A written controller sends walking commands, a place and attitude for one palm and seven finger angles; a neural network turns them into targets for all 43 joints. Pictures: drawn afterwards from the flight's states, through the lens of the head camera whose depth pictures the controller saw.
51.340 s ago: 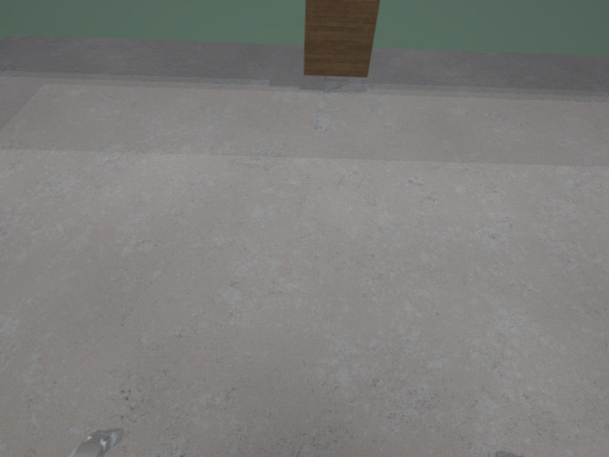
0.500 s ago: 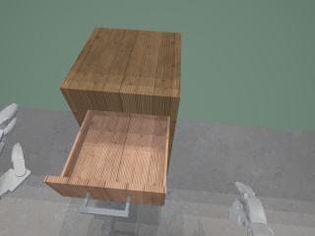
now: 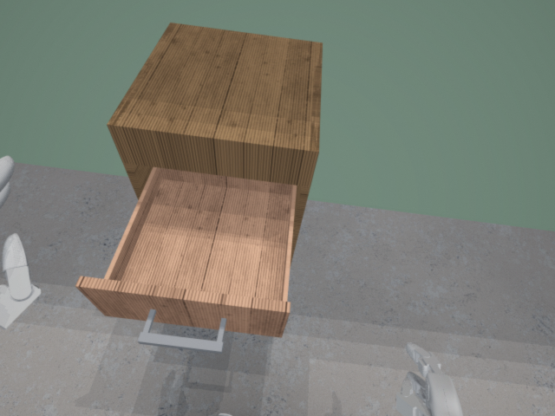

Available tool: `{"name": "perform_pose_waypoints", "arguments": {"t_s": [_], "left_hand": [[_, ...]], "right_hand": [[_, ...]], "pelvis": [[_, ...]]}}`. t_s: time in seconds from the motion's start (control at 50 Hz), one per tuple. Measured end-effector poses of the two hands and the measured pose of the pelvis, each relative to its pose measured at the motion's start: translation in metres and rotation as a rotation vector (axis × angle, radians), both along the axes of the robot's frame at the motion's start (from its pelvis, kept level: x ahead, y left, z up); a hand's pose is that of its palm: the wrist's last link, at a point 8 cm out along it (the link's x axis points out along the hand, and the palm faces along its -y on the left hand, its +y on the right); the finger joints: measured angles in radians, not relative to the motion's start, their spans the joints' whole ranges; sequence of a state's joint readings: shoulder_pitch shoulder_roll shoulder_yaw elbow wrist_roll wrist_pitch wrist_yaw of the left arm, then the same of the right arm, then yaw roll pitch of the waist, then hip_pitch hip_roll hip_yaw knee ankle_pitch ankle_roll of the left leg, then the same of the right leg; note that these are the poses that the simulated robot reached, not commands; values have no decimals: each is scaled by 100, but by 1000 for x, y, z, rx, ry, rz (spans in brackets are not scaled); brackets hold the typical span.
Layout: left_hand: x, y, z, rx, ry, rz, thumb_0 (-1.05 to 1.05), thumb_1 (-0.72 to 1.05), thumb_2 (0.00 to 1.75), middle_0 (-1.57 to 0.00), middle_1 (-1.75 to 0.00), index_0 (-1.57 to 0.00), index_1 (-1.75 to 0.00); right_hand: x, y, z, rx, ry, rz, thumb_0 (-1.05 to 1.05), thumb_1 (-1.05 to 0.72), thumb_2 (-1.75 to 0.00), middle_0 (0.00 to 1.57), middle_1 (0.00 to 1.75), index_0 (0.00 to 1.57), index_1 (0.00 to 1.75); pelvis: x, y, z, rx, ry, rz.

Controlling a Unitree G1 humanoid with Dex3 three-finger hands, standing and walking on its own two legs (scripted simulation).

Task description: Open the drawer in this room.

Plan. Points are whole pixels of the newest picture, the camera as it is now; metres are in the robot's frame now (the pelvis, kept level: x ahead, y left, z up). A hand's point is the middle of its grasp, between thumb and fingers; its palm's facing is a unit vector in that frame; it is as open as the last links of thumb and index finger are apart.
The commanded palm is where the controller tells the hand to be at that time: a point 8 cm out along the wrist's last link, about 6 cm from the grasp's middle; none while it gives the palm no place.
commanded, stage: step back with the hand held close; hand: left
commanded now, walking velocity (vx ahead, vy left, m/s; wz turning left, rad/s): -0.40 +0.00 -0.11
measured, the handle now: (184, 331) +0.28 +0.18 -0.21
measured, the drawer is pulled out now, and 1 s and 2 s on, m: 0.30 0.30 0.30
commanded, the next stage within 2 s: stop stepping back and stand still in 0.40 s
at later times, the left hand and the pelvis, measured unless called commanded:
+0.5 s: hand out of the picture +0.10 +0.20 +0.14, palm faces +0.28 -0.84 -0.46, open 7.4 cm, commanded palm +0.02 +0.24 +0.18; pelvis -0.11 -0.04 +0.00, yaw -1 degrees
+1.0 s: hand out of the picture -0.04 +0.17 +0.16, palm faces +0.37 -0.81 -0.46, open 7.4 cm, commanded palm -0.10 +0.21 +0.18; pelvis -0.22 -0.07 +0.00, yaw +3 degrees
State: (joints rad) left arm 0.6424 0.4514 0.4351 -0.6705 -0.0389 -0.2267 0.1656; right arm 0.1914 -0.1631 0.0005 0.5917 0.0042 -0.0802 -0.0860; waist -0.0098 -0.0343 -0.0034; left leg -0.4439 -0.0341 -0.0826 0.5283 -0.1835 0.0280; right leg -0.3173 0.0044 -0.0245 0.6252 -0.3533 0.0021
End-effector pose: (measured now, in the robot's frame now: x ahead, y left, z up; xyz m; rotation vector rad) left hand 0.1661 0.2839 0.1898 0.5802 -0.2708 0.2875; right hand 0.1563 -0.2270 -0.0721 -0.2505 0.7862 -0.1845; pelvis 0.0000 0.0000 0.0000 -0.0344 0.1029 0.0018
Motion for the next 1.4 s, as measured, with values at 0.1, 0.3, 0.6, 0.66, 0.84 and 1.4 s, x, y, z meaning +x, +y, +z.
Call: {"name": "perform_pose_waypoints", "arguments": {"t_s": [0.1,0.3,0.6,0.66,0.84,1.4], "left_hand": [[-1,-24,-12,-6,70,-54,1,89,90,-21,-30,-21,-30],[-48,-63,5,31,109,-158,1,88,89,-22,-30,-22,-30],[-147,-69,-12,-70,101,-42,1,89,90,-21,-30,-21,-30],[-175,-82,0,4,51,-44,1,89,89,-21,-30,-21,-30],[-222,-76,-1,-96,-33,78,1,88,89,-21,-30,-22,-30],[-236,-66,-72,-146,209,133,0,89,90,-20,-30,-21,-30]], "right_hand": [[6,2,-8,44,-19,67,1,-90,-90,20,30,21,30],[-27,-38,5,57,-51,-16,1,-90,-90,21,30,21,30],[-108,-38,11,48,-108,64,1,-90,-90,20,30,21,29],[-135,-42,0,83,-111,75,1,-90,-90,20,30,21,30],[-218,-81,-8,20,37,0,1,-90,-90,21,30,21,30],[-214,-67,-19,72,-18,135,1,-90,-90,20,30,21,29]], "pelvis": [[-21,-12,-3,26,30,-56],[-59,-33,3,30,-12,-38],[-146,-51,-1,24,-61,-11],[-163,-65,-10,36,-72,-7],[-191,-74,1,48,-72,37],[-217,-74,-6,44,-98,90]]}}
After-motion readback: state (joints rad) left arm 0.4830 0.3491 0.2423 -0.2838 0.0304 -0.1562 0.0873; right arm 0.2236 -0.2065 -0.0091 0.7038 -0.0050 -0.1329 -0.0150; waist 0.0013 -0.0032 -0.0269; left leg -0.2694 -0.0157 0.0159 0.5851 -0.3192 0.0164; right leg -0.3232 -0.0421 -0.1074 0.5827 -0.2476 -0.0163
